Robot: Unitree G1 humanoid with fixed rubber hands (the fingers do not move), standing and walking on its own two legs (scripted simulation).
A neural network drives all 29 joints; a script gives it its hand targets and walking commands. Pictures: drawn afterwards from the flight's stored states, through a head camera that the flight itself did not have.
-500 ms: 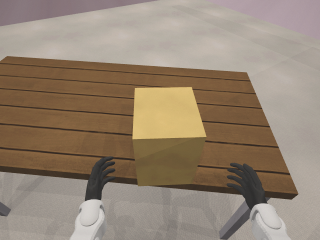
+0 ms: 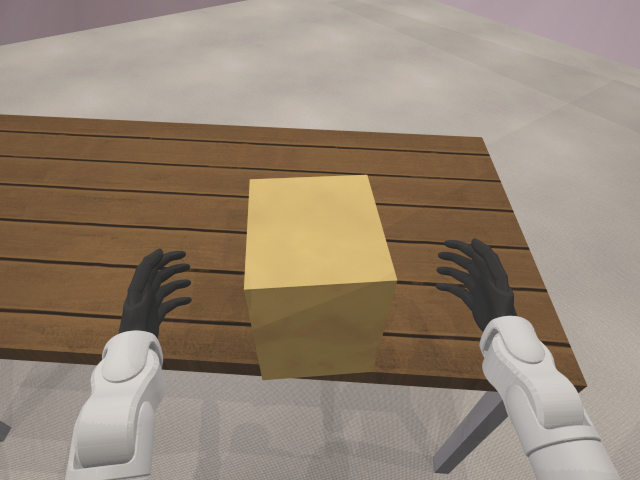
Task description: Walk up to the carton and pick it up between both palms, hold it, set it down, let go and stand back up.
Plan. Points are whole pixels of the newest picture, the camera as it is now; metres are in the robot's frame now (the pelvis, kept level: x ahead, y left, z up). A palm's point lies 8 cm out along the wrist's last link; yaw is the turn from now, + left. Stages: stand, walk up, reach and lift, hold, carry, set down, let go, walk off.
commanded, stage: reach and lift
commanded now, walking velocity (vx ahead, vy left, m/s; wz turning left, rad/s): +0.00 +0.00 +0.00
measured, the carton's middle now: (313, 279) +0.42 +0.02 +0.01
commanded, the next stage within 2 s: none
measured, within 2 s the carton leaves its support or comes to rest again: neither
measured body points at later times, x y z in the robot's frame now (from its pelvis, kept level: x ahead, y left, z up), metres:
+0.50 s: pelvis -0.02 +0.00 +0.00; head +0.00 +0.03 +0.45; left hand +0.40 +0.19 +0.14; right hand +0.42 -0.17 +0.16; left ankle +0.01 +0.10 -0.75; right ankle -0.02 -0.07 -0.75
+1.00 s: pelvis +0.00 -0.01 +0.00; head +0.02 +0.02 +0.45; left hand +0.42 +0.20 +0.10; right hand +0.44 -0.15 +0.11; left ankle +0.01 +0.10 -0.75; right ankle -0.02 -0.07 -0.75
